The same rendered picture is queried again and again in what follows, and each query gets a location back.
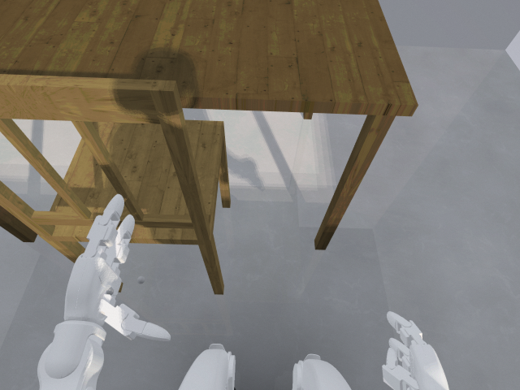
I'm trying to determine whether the table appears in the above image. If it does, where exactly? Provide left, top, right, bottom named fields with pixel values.
left=0, top=0, right=418, bottom=250

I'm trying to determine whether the robot right hand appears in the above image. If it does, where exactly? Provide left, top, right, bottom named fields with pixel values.
left=382, top=311, right=449, bottom=390

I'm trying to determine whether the robot right shin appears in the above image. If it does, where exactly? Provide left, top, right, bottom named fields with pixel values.
left=303, top=354, right=321, bottom=362

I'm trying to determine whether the chair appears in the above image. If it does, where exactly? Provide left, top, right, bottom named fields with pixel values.
left=0, top=74, right=231, bottom=295

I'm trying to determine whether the robot left forearm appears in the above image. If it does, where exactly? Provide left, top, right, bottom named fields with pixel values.
left=37, top=320, right=106, bottom=390

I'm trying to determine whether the robot left hand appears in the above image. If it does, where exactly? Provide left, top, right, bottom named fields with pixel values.
left=64, top=194, right=171, bottom=341

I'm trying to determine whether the robot left thigh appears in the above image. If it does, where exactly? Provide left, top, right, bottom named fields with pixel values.
left=178, top=349, right=236, bottom=390

